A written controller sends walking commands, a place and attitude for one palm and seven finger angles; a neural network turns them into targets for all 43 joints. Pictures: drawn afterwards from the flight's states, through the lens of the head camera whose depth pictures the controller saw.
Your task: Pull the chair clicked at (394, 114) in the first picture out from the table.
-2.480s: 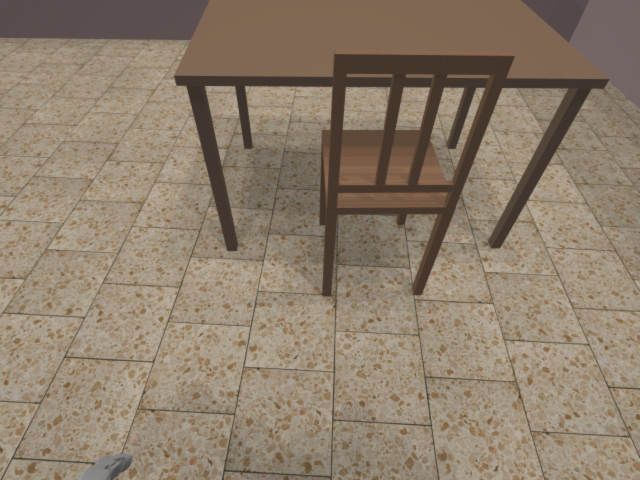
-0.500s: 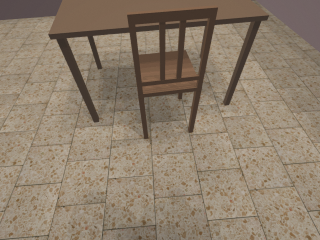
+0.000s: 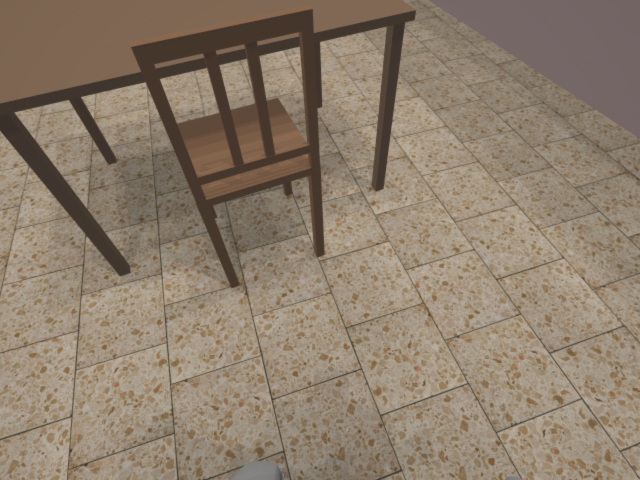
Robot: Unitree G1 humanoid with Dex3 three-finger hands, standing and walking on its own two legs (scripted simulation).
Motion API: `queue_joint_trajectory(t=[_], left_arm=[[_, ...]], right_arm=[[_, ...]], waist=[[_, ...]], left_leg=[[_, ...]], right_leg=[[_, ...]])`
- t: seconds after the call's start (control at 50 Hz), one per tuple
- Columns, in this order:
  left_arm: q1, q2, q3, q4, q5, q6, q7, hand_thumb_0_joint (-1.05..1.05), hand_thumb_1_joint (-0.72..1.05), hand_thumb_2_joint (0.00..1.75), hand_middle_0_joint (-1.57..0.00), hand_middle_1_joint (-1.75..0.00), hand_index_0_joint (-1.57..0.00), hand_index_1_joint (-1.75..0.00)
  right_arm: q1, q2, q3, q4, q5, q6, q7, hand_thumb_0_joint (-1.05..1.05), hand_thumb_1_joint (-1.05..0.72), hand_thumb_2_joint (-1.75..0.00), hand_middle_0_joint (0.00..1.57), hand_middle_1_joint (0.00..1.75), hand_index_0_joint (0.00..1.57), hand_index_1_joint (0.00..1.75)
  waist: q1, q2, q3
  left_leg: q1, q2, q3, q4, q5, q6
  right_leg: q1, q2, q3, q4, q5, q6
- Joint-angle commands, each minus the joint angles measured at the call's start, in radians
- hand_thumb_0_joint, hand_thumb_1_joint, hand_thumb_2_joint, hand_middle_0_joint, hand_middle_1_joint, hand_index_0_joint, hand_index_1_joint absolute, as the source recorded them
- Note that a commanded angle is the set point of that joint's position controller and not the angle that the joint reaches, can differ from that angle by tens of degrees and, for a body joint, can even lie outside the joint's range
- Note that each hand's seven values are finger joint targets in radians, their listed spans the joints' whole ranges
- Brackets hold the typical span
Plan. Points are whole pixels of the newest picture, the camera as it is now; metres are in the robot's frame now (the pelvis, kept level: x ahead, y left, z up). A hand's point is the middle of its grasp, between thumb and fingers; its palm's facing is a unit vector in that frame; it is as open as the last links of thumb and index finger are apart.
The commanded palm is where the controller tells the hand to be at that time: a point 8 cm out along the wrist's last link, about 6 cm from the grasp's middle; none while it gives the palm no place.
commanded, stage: walk to a spot facing it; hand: left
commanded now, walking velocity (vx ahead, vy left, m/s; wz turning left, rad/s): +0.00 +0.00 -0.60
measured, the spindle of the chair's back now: (225, 114) +0.88 +0.32 -0.07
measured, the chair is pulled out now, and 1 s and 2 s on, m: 0.00 0.00 0.00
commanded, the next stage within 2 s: turn to face it in 1.42 s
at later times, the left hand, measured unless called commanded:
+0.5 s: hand out of the picture +0.10 +0.27 -0.17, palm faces -0.27 -0.94 -0.20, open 7.4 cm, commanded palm none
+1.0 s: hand (335, 389) +0.27 +0.01 -0.16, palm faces -0.60 -0.77 -0.19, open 7.4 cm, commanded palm none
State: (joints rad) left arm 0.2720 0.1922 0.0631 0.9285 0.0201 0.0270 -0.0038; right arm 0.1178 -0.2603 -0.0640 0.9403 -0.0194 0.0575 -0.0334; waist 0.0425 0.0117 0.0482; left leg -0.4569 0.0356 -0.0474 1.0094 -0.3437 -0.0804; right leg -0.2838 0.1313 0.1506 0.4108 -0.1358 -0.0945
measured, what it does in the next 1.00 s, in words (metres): steps on the spot, turning right: left foot, then right foot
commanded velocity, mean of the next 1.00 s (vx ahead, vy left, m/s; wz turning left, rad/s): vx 0.23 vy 0.00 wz -0.49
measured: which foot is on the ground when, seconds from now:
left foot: up 0.00-0.22, down 0.24-0.84, up 0.86-1.00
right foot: down 0.00-0.24, up 0.26-0.80, down 0.82-1.00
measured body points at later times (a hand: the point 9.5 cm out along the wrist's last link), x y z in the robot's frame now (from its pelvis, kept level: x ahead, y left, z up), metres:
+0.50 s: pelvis -0.01 +0.07 +0.00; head +0.01 +0.11 +0.45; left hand +0.12 +0.32 -0.16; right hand -0.04 -0.19 -0.12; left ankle -0.01 +0.16 -0.74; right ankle -0.07 -0.08 -0.65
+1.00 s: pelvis +0.07 -0.06 -0.01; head +0.09 -0.08 +0.44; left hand +0.30 +0.06 -0.14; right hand -0.11 -0.24 -0.16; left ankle +0.12 +0.08 -0.65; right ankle +0.02 -0.13 -0.74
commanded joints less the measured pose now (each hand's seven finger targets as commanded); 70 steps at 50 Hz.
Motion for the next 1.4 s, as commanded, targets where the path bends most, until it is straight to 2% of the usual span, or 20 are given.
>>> queue_joint_trajectory(t=[0.0, 0.12, 0.18, 0.22, 0.24, 0.3, 0.36, 0.46, 0.7, 0.74, 0.78, 0.8, 0.82, 0.9, 0.96, 1.18, 1.24, 1.28, 1.3, 1.38], left_arm=[[0.065, 0.217, 0.05, -0.057, 0.002, -0.01, 0.015, 0.0, 0.9, 0.9, -0.2, -0.3, -0.2, -0.3], [0.009, 0.247, 0.055, -0.087, 0.006, 0.002, 0.014, 0.0, 0.9, 0.9, -0.2, -0.3, -0.2, -0.3], [-0.066, 0.247, 0.055, -0.109, 0.0, 0.009, 0.012, 0.0, 0.9, 0.9, -0.2, -0.3, -0.2, -0.3], [-0.031, 0.15, 0.042, -0.128, -0.012, 0.012, -0.006, 0.0, 0.9, 0.9, -0.2, -0.3, -0.2, -0.3], [-0.065, 0.192, 0.057, -0.128, 0.004, 0.01, -0.007, 0.0, 0.9, 0.9, -0.2, -0.3, -0.2, -0.3], [0.018, 0.2, 0.071, -0.069, 0.019, 0.027, -0.027, 0.0, 0.9, 0.9, -0.2, -0.3, -0.2, -0.3], [-0.011, 0.154, 0.05, -0.077, 0.017, 0.028, -0.045, 0.0, 0.9, 0.9, -0.2, -0.3, -0.2, -0.3], [-0.149, 0.129, 0.036, -0.108, 0.015, 0.015, -0.058, 0.0, 0.9, 0.9, -0.2, -0.3, -0.2, -0.3], [-0.299, 0.059, 0.012, -0.131, 0.01, -0.011, -0.068, 0.0, 0.9, 0.9, -0.2, -0.3, -0.2, -0.3], [-0.263, 0.06, 0.015, -0.123, 0.011, -0.023, -0.064, 0.0, 0.9, 0.9, -0.2, -0.3, -0.2, -0.3], [-0.036, 0.116, 0.03, -0.042, 0.013, -0.047, -0.054, 0.0, 0.9, 0.9, -0.2, -0.3, -0.2, -0.3], [0.109, 0.236, 0.056, 0.002, 0.016, -0.062, -0.036, 0.0, 0.9, 0.9, -0.2, -0.3, -0.2, -0.3], [0.203, 0.338, 0.079, 0.025, -0.005, -0.06, -0.017, 0.0, 0.9, 0.9, -0.2, -0.3, -0.2, -0.3], [-0.008, 0.207, 0.04, 0.001, -0.014, -0.065, 0.001, 0.0, 0.9, 0.9, -0.2, -0.3, -0.2, -0.3], [-0.044, 0.148, 0.017, 0.011, -0.002, -0.088, 0.002, 0.0, 0.9, 0.9, -0.2, -0.3, -0.2, -0.3], [0.094, 0.146, 0.012, 0.091, 0.006, -0.106, 0.018, 0.0, 0.9, 0.9, -0.2, -0.3, -0.2, -0.3], [0.081, 0.151, 0.017, 0.098, -0.002, -0.104, 0.016, 0.0, 0.9, 0.9, -0.2, -0.3, -0.2, -0.3], [0.148, 0.054, 0.0, 0.074, -0.019, -0.1, -0.001, 0.0, 0.9, 0.9, -0.2, -0.3, -0.2, -0.3], [0.1, 0.09, 0.004, 0.061, -0.01, -0.095, 0.004, 0.0, 0.9, 0.9, -0.2, -0.3, -0.2, -0.3], [0.091, 0.032, 0.014, 0.109, 0.009, -0.057, -0.013, 0.0, 0.9, 0.9, -0.2, -0.3, -0.2, -0.3]], right_arm=[[-0.041, -0.08, -0.014, -0.101, 0.005, -0.031, -0.002, 0.0, -0.9, -0.9, 0.2, 0.3, 0.2, 0.3], [0.003, -0.08, -0.012, -0.125, 0.019, -0.043, -0.004, 0.0, -0.9, -0.9, 0.2, 0.3, 0.2, 0.3], [0.149, -0.089, -0.015, -0.093, 0.025, -0.06, -0.013, 0.0, -0.9, -0.9, 0.2, 0.3, 0.2, 0.3], [0.141, -0.216, -0.036, -0.109, 0.007, -0.068, -0.022, 0.0, -0.9, -0.9, 0.2, 0.3, 0.2, 0.3], [0.091, -0.23, -0.033, -0.137, 0.009, -0.061, -0.021, 0.0, -0.9, -0.9, 0.2, 0.3, 0.2, 0.3], [-0.046, -0.115, 0.008, -0.171, 0.002, -0.068, -0.018, 0.0, -0.9, -0.9, 0.2, 0.3, 0.2, 0.3], [0.067, -0.117, 0.004, -0.132, -0.004, -0.081, -0.013, 0.0, -0.9, -0.9, 0.2, 0.3, 0.2, 0.3], [0.261, -0.123, -0.007, -0.058, -0.001, -0.105, -0.01, 0.0, -0.9, -0.9, 0.2, 0.3, 0.2, 0.3], [0.362, -0.119, -0.015, 0.036, -0.018, -0.117, 0.01, 0.0, -0.9, -0.9, 0.2, 0.3, 0.2, 0.3], [0.35, -0.131, -0.017, 0.041, -0.02, -0.117, 0.013, 0.0, -0.9, -0.9, 0.2, 0.3, 0.2, 0.3], [0.331, -0.135, -0.015, 0.04, -0.008, -0.115, 0.02, 0.0, -0.9, -0.9, 0.2, 0.3, 0.2, 0.3], [0.344, -0.079, 0.0, 0.02, 0.008, -0.114, 0.038, 0.0, -0.9, -0.9, 0.2, 0.3, 0.2, 0.3], [0.288, -0.024, 0.018, -0.037, 0.009, -0.116, 0.034, 0.0, -0.9, -0.9, 0.2, 0.3, 0.2, 0.3], [0.172, -0.042, -0.006, -0.009, -0.002, -0.103, 0.029, 0.0, -0.9, -0.9, 0.2, 0.3, 0.2, 0.3], [0.265, 0.0, 0.0, 0.036, -0.014, -0.078, 0.034, 0.0, -0.9, -0.9, 0.2, 0.3, 0.2, 0.3], [0.013, 0.019, 0.004, -0.048, -0.003, -0.109, 0.068, 0.0, -0.9, -0.9, 0.2, 0.3, 0.2, 0.3], [0.246, -0.033, -0.012, 0.032, -0.013, -0.126, 0.048, 0.0, -0.9, -0.9, 0.2, 0.3, 0.2, 0.3], [0.458, -0.219, -0.051, 0.082, -0.022, -0.13, 0.027, 0.0, -0.9, -0.9, 0.2, 0.3, 0.2, 0.3], [0.415, -0.197, -0.038, 0.069, -0.007, -0.116, 0.02, 0.0, -0.9, -0.9, 0.2, 0.3, 0.2, 0.3], [0.197, -0.014, 0.011, 0.037, -0.003, -0.143, 0.008, 0.0, -0.9, -0.9, 0.2, 0.3, 0.2, 0.3]], waist=[[0.015, -0.123, -0.111], [0.0, -0.16, -0.12], [-0.072, -0.147, -0.161], [-0.07, 0.262, -0.129], [-0.066, 0.22, -0.06], [0.023, 0.115, -0.017], [-0.017, 0.12, -0.027], [-0.092, 0.109, 0.034], [-0.119, 0.138, 0.051], [-0.093, 0.136, 0.019], [0.023, 0.041, -0.122], [0.082, -0.173, -0.246], [0.104, -0.324, -0.315], [0.005, -0.062, -0.038], [-0.072, -0.109, 0.014], [-0.02, -0.142, 0.05], [-0.131, -0.031, -0.061], [-0.163, 0.364, -0.222], [-0.156, 0.241, -0.16], [-0.048, 0.078, 0.042]], left_leg=[[-0.061, -0.008, -0.016, -0.085, -0.043, 0.01], [0.094, -0.051, -0.021, -0.325, -0.081, 0.048], [0.369, -0.049, -0.01, -0.605, 0.064, 0.076], [0.561, 0.31, -0.375, -0.822, -0.056, 0.167], [0.364, 0.443, -0.432, -0.835, 0.006, 0.232], [0.137, 0.261, -0.153, -0.794, 0.123, 0.196], [0.321, 0.205, -0.049, -0.773, 0.067, 0.191], [0.459, 0.293, -0.075, -0.818, 0.034, 0.223], [0.43, 0.341, 0.164, -0.773, 0.178, 0.197], [0.44, 0.34, 0.218, -0.688, 0.321, 0.175], [0.338, 0.269, 0.337, -0.334, 0.539, 0.106], [0.031, 0.213, 0.37, -0.058, 0.259, 0.058], [-0.232, 0.086, 0.263, 0.215, -0.255, 0.013], [-0.204, 0.176, 0.087, 0.248, -0.017, 0.036], [-0.118, 0.151, 0.12, 0.142, 0.065, 0.016], [-0.048, 0.093, 0.145, -0.323, 0.135, 0.058], [0.333, 0.022, 0.176, -0.494, 0.168, 0.09], [0.677, 0.451, -0.389, -0.715, 0.164, 0.238], [0.583, 0.468, -0.416, -0.759, 0.068, 0.263], [0.246, 0.329, -0.03, -0.812, 0.188, 0.151]], right_leg=[[0.177, -0.283, 0.382, -0.106, 0.108, -0.069], [0.104, -0.26, 0.446, -0.106, 0.111, -0.065], [-0.043, -0.19, 0.394, -0.045, 0.045, 0.014], [-0.397, 0.037, 0.099, 0.306, -0.352, 0.114], [-0.379, -0.033, -0.013, 0.538, -0.397, 0.152], [-0.263, -0.083, -0.05, 0.832, -0.229, 0.169], [-0.372, -0.11, -0.107, 0.825, -0.18, 0.174], [-0.474, -0.19, -0.132, 0.684, -0.161, 0.177], [-0.268, -0.206, -0.266, 0.308, -0.193, 0.124], [-0.167, -0.177, -0.29, 0.217, -0.21, 0.097], [0.21, -0.117, -0.324, 0.065, -0.114, 0.052], [0.541, -0.332, -0.065, 0.009, -0.205, -0.023], [0.662, -0.566, 0.37, -0.073, -0.101, -0.113], [0.226, -0.46, 0.13, -0.165, -0.038, -0.093], [0.079, -0.37, -0.042, -0.193, 0.114, -0.055], [0.193, -0.374, -0.023, -0.167, 0.143, -0.059], [0.116, -0.293, -0.102, 0.178, 0.342, -0.01], [-0.269, -0.077, -0.216, 0.77, -0.414, 0.073], [-0.302, -0.136, -0.125, 0.873, -0.415, 0.055], [-0.269, -0.235, -0.119, 0.88, -0.147, 0.085]])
